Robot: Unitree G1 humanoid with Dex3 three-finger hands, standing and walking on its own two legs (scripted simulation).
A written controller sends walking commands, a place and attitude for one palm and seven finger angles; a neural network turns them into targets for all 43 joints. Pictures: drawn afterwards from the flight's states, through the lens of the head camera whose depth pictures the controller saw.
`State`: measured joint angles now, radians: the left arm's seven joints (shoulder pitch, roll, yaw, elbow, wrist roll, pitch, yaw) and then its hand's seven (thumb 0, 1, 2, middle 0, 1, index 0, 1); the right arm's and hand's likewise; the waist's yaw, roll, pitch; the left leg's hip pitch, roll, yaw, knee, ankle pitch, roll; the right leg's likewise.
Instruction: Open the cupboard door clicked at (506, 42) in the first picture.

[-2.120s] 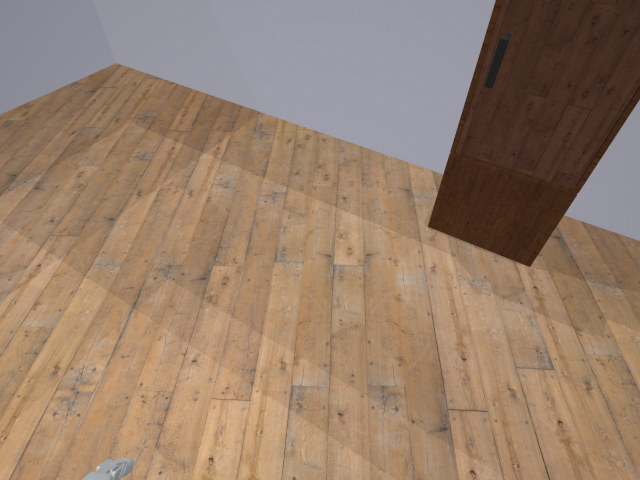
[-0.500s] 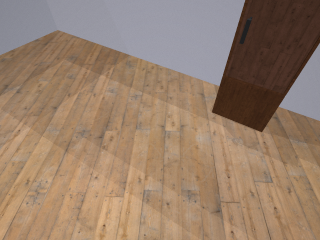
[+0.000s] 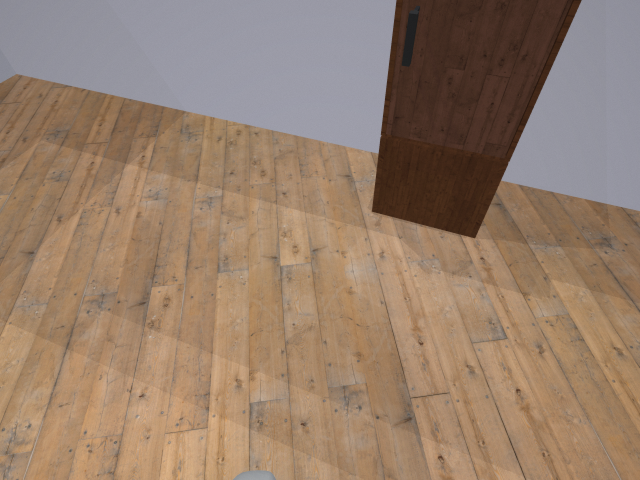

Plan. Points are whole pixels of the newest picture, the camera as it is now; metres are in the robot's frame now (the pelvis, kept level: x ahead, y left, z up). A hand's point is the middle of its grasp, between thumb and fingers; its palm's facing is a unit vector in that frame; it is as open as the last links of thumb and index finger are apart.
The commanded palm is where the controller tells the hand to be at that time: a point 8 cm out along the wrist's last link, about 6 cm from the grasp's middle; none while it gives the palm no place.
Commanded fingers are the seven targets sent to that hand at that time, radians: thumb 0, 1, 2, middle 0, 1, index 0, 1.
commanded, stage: walk to a spot facing it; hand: left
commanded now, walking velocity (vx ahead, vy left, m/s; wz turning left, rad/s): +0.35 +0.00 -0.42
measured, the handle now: (411, 36) +1.20 -0.13 +0.01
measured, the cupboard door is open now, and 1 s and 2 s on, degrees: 0 0 0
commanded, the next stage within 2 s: turn to face it in 0.88 s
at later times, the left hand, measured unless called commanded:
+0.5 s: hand (190, 395) +0.26 +0.25 -0.18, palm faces -0.16 -0.97 -0.17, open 7.4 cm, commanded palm none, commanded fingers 0.00 0.90 0.90 -0.20 -0.30 -0.20 -0.30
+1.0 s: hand (303, 248) +0.57 +0.10 -0.17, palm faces -0.51 -0.84 -0.20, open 7.4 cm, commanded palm none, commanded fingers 0.00 0.90 0.90 -0.20 -0.30 -0.20 -0.30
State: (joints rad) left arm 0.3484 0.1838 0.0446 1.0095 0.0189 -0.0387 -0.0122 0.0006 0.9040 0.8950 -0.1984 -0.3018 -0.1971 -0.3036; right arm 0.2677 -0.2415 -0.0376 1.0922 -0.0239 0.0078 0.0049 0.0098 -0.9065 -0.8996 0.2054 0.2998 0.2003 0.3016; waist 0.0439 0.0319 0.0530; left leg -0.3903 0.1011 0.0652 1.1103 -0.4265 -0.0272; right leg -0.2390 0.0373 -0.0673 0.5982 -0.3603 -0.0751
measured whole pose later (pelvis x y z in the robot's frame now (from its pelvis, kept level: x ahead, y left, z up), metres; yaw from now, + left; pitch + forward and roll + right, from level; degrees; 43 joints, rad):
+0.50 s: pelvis +0.23 +0.06 +0.00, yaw -15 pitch -1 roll -2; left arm 0.33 0.21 0.09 1.06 0.02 -0.01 -0.01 0.00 0.91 0.90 -0.20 -0.30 -0.19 -0.30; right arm 0.14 -0.14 -0.02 0.95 -0.03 -0.08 -0.01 0.00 -0.91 -0.90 0.21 0.30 0.20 0.30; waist 0.04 -0.04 0.07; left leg -0.32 0.08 0.21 0.60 -0.28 0.06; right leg -0.38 -0.01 0.01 1.28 -0.39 -0.02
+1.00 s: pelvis +0.37 +0.01 -0.01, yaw -31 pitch +0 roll -1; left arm 0.10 0.17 0.06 0.91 0.02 0.00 -0.01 0.00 0.91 0.90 -0.20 -0.30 -0.19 -0.30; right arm 0.35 -0.16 -0.04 1.05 -0.01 0.01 -0.02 0.01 -0.91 -0.90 0.21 0.30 0.20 0.30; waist -0.03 0.03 0.13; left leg -0.28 0.14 0.25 1.11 -0.56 -0.05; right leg -0.40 0.01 -0.13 0.70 -0.30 -0.09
